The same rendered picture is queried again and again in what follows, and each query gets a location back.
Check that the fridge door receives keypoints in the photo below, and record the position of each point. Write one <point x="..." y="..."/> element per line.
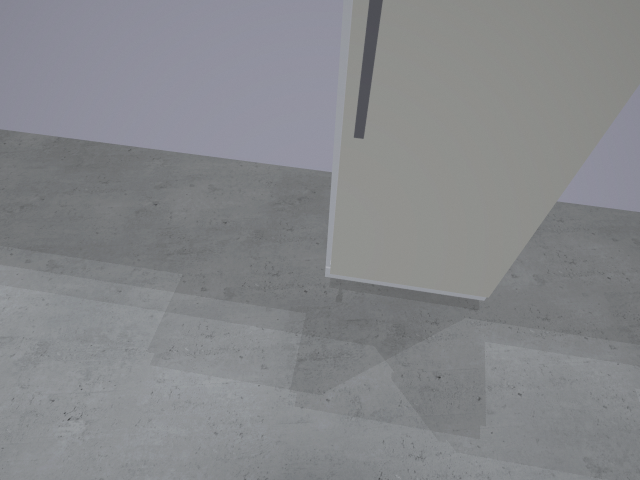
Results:
<point x="480" y="114"/>

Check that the handle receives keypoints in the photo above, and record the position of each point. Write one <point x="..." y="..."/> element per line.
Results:
<point x="372" y="28"/>

